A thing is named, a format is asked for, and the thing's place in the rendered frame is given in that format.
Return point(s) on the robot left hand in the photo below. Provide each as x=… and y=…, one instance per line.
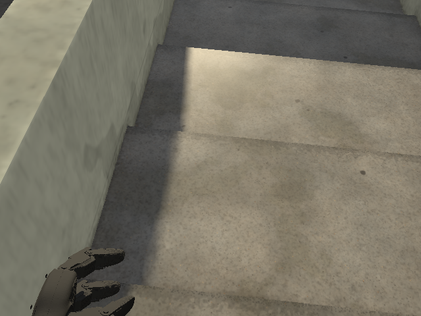
x=61, y=295

